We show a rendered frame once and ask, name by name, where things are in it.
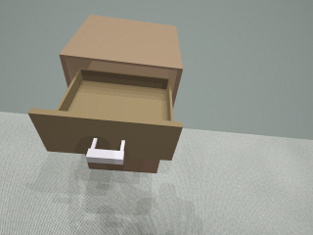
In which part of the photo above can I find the cabinet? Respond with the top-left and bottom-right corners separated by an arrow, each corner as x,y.
59,15 -> 183,173

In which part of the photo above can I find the handle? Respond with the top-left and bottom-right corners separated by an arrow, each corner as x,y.
86,138 -> 125,165

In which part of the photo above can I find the drawer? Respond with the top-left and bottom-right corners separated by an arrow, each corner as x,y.
28,68 -> 183,161

